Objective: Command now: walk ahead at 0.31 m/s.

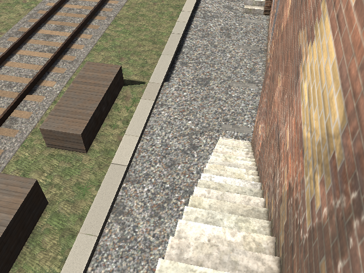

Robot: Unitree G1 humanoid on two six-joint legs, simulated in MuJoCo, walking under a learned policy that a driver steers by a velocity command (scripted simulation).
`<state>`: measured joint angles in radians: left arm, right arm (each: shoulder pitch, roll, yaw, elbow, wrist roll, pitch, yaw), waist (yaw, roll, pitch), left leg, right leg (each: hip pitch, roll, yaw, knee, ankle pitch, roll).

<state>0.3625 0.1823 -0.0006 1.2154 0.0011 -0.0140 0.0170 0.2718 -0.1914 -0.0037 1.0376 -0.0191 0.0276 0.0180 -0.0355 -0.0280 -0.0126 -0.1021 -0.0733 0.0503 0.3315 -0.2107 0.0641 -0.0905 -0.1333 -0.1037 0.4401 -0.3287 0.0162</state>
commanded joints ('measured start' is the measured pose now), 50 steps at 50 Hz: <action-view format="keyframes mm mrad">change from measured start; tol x64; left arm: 1 184 37 7 29 7 -5 1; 50 176 57 1 -111 -40 -67 39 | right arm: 1 -24 -136 -36 -40 -4 3 -3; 50 -30 -82 3 -50 -7 -37 -20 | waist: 1 50 83 141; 50 41 -112 75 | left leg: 1 -215 181 -180 -87 -369 115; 12 319 322 -411 58 129 183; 21 -567 190 25 274 -160 50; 27 -303 109 43 1137 176 11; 29 -755 -57 -59 1641 -661 53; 50 -196 89 -109 240 528 13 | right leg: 1 -7 41 -59 77 -30 -34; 14 -741 19 180 681 -164 -80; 30 163 -74 261 213 1309 13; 41 -344 44 432 364 126 -101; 50 -379 39 367 718 542 -187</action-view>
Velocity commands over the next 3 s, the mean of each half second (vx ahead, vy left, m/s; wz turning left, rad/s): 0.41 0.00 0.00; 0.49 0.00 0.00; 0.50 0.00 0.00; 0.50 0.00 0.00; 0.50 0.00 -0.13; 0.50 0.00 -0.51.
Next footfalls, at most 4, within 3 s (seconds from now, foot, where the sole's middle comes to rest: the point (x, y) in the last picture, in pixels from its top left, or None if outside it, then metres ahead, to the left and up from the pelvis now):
0.56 right None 0.22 -0.12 -0.98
1.06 left None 0.50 -0.02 -1.17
1.50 right None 0.64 -0.36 -1.37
2.08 left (194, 260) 0.97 -0.07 -1.56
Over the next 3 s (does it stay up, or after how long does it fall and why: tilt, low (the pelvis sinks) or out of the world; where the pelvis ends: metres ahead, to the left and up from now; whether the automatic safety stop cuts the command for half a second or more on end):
stays up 1.24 -0.31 -1.01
